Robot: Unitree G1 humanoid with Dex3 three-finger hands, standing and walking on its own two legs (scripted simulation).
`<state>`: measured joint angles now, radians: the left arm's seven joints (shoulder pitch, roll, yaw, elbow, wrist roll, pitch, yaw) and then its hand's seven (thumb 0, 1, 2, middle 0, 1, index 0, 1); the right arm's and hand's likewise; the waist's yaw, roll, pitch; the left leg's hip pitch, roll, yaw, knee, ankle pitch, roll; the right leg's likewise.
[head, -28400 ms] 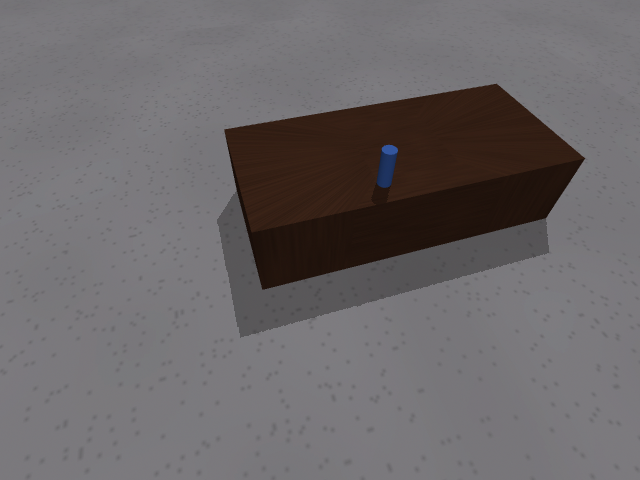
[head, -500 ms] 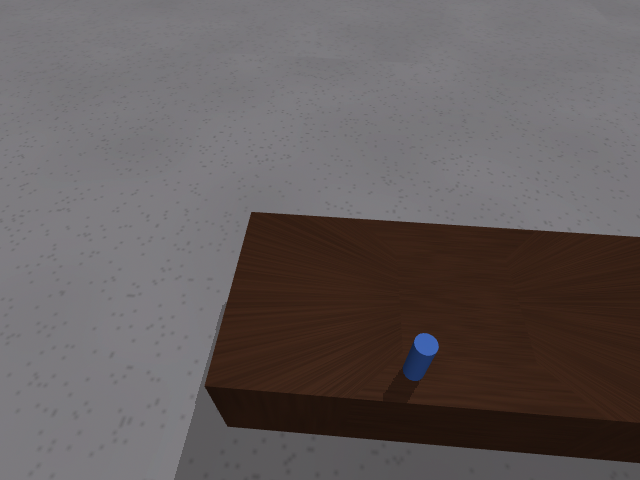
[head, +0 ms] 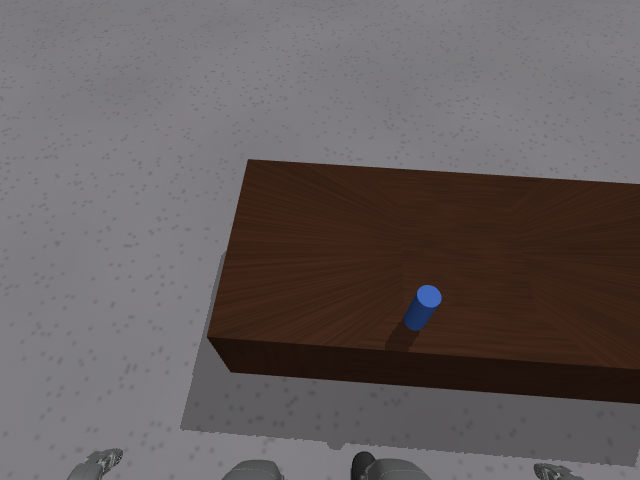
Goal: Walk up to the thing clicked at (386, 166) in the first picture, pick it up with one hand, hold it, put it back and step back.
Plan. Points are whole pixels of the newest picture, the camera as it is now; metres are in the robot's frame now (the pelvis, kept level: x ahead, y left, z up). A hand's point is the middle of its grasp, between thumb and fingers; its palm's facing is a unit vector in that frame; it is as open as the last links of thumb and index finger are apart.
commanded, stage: step back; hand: right
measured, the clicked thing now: (421, 309) +0.46 -0.22 -0.37
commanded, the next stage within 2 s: none
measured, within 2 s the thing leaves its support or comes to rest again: neither
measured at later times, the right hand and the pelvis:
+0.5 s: hand out of the picture -0.01 -0.19 -0.14, palm faces +0.05 +0.90 -0.44, open 7.4 cm; pelvis -0.08 +0.08 -0.01, yaw -4 degrees
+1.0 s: hand out of the picture -0.10 -0.24 -0.16, palm faces -0.02 +0.90 -0.44, open 7.4 cm; pelvis -0.19 +0.05 -0.01, yaw -2 degrees
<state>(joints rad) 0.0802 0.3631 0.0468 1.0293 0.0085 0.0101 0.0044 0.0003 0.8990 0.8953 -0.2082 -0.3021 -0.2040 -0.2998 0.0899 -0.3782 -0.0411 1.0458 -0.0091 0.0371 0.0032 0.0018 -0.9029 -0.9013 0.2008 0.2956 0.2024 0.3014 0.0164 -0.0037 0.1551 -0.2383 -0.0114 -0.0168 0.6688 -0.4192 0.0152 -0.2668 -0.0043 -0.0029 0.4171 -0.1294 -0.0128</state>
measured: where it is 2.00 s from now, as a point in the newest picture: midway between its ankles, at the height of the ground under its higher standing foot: outside the picture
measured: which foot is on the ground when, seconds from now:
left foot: down 0.00-0.70, up 0.72-1.00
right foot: down 0.00-0.16, up 0.18-0.62, down 0.64-1.00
